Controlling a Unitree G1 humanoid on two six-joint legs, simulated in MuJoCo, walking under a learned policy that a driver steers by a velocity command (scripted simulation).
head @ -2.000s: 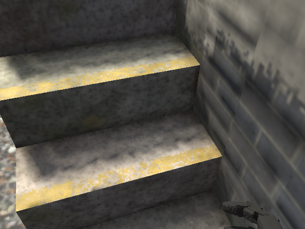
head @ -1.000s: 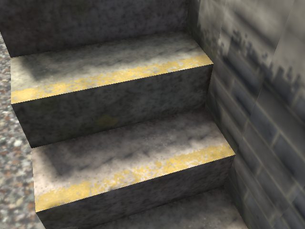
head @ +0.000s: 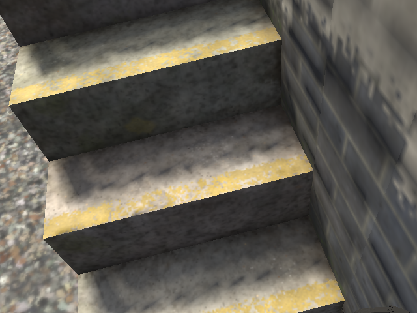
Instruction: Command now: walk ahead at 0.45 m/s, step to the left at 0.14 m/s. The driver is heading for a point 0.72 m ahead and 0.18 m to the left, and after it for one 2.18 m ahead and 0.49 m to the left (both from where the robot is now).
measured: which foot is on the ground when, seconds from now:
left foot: up 0.00-0.06, down 0.08-0.12, up 0.14-0.22, down 0.24-0.44, up 0.46-0.58, down 0.60-1.00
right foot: down 0.00-0.10, up 0.12-0.46, down 0.48-0.82, up 0.84-1.00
